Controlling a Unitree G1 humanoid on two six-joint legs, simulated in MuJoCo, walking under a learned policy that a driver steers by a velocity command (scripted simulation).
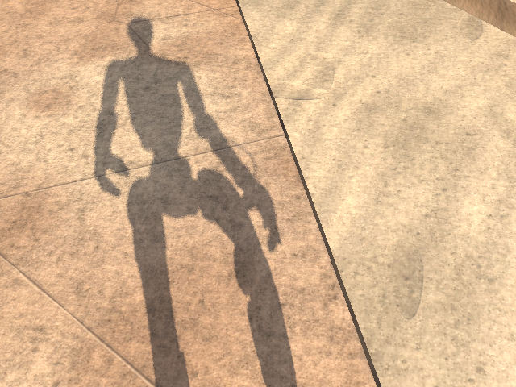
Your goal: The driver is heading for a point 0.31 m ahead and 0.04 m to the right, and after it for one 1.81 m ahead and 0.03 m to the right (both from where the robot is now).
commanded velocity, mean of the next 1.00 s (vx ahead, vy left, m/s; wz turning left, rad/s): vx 0.16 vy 0.00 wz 0.03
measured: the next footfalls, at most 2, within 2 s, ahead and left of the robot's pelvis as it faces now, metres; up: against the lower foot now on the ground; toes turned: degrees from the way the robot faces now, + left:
right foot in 0.04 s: +0.16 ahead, -0.08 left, +0.01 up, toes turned -9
left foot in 0.52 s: +0.46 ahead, -0.02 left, +0.01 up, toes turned -9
